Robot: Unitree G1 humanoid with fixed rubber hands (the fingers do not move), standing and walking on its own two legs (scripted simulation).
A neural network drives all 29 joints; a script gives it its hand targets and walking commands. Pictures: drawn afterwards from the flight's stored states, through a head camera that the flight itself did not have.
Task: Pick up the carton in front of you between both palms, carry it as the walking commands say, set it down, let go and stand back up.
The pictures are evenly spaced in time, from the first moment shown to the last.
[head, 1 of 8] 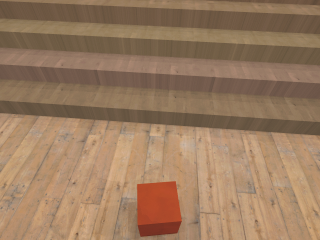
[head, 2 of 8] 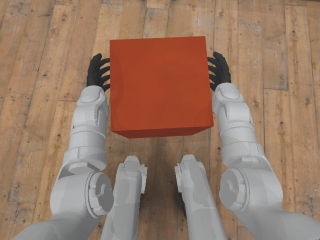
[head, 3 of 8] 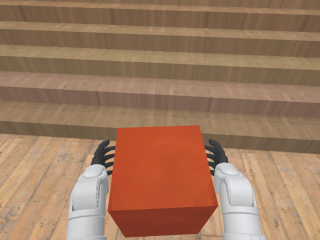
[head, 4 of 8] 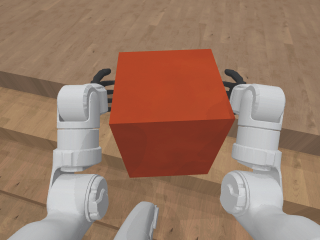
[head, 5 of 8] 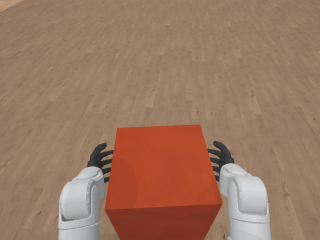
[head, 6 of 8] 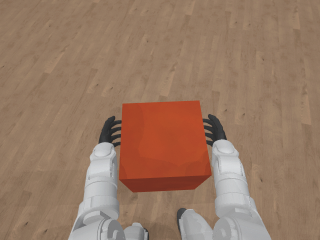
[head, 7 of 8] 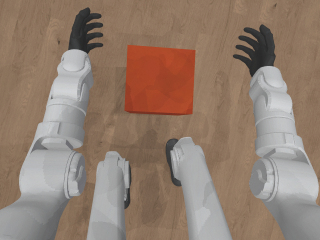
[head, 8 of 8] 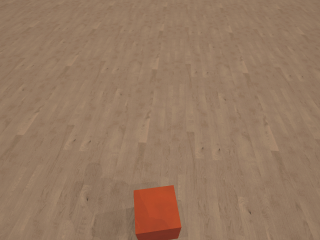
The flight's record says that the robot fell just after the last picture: no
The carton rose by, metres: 1.88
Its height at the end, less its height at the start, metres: +1.11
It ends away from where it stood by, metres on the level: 4.69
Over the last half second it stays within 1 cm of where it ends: yes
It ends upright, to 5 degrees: yes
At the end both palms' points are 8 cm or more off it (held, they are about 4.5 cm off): yes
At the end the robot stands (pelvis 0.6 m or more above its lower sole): yes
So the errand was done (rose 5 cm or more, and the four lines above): yes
